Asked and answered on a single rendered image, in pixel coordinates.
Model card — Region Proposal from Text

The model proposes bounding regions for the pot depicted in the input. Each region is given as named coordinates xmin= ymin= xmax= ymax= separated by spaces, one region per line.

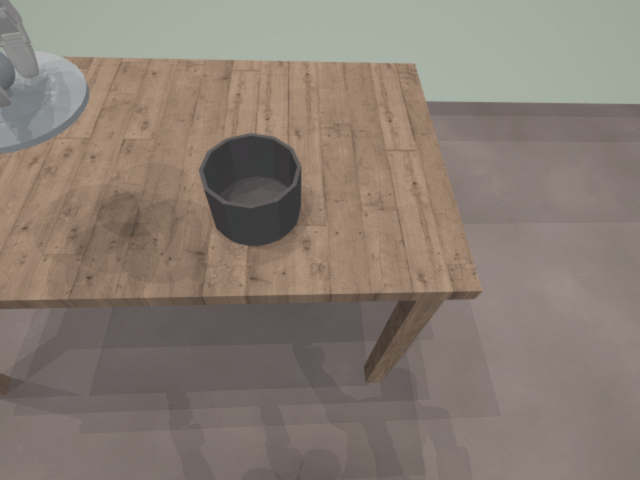
xmin=199 ymin=133 xmax=301 ymax=246

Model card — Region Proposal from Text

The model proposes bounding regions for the robot left hand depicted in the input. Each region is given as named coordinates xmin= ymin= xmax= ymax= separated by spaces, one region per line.
xmin=0 ymin=0 xmax=39 ymax=107

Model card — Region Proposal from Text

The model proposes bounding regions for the table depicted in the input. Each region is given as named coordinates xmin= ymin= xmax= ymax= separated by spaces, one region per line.
xmin=0 ymin=57 xmax=482 ymax=396

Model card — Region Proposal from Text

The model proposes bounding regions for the lid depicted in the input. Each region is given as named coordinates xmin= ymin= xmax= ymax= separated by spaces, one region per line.
xmin=0 ymin=51 xmax=89 ymax=154

